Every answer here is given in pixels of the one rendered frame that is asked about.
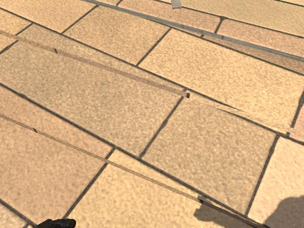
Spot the robot left hand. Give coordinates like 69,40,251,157
36,218,76,228

